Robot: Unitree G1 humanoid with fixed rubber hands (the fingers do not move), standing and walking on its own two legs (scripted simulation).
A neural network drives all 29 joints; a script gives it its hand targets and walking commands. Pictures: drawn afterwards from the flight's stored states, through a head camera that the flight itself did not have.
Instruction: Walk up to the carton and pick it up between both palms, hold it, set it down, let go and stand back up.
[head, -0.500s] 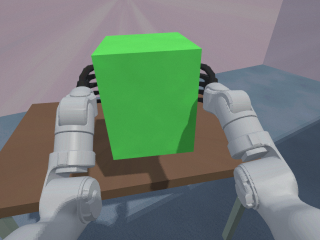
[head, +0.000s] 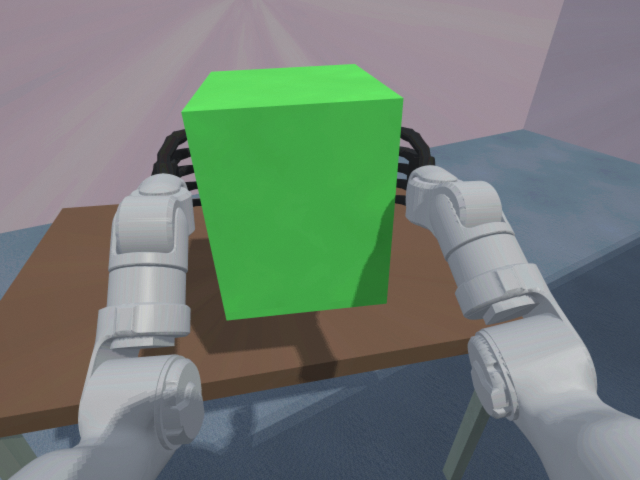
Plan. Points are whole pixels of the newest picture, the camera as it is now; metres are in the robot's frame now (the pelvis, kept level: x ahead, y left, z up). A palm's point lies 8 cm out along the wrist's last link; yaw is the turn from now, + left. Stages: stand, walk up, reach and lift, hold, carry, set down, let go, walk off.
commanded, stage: hold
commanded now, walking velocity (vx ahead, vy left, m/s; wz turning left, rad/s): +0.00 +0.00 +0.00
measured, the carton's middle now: (295, 183) +0.43 +0.01 +0.26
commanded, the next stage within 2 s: none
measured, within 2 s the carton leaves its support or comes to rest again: neither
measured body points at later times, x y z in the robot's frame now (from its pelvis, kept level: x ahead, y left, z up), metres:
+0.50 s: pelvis +0.00 +0.00 +0.00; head -0.10 +0.01 +0.44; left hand +0.37 +0.16 +0.28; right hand +0.37 -0.14 +0.28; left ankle +0.04 +0.13 -0.75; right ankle -0.01 -0.12 -0.75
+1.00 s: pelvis +0.00 +0.00 +0.00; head -0.10 +0.01 +0.44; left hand +0.37 +0.16 +0.28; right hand +0.37 -0.15 +0.28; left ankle +0.04 +0.13 -0.75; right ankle -0.01 -0.12 -0.75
